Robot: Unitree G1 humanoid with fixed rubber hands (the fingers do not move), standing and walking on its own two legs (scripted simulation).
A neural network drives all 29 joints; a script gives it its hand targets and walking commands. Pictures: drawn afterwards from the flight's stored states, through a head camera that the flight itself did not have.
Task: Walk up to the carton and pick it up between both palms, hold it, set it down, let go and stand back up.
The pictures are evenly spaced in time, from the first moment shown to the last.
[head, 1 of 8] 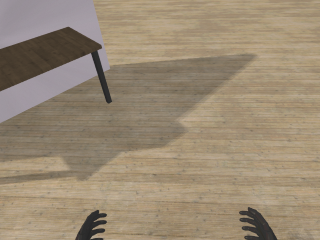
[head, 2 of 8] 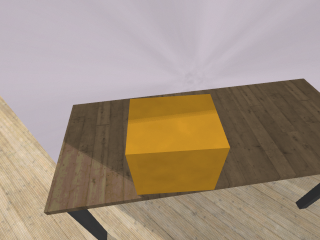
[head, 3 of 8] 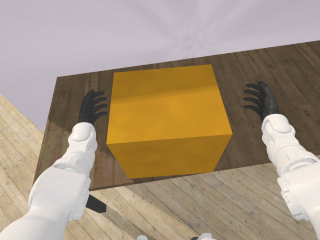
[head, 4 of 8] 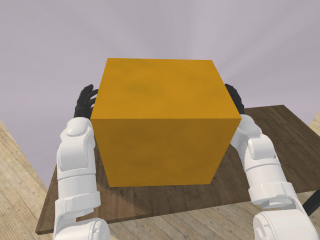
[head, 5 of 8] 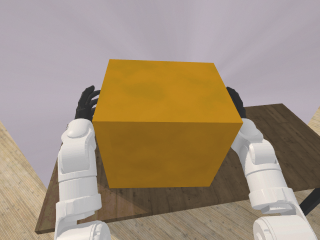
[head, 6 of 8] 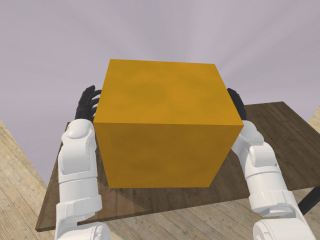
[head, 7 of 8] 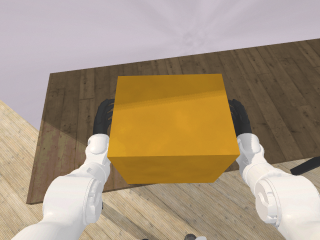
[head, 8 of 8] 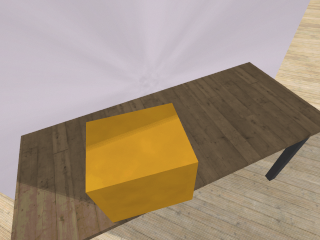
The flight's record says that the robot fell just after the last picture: no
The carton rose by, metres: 0.23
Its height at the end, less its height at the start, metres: +0.00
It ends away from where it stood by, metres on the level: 0.01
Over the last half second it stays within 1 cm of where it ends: yes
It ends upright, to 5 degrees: yes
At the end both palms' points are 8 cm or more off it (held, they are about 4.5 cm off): yes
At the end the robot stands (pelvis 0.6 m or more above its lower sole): yes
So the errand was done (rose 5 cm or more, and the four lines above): yes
